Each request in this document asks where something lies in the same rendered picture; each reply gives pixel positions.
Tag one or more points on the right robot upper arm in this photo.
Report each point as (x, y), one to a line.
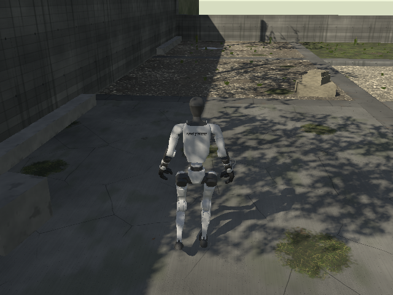
(215, 129)

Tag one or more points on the left robot upper arm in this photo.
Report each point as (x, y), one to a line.
(177, 129)

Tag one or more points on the right robot forearm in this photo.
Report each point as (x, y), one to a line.
(226, 162)

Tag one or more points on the left robot hand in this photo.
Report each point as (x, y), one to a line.
(167, 171)

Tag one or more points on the robot right thigh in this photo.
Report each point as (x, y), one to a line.
(209, 186)

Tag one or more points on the right robot hand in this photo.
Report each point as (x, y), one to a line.
(225, 175)

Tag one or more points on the robot head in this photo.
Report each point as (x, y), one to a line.
(196, 107)

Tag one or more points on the left robot forearm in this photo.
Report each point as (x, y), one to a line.
(165, 161)

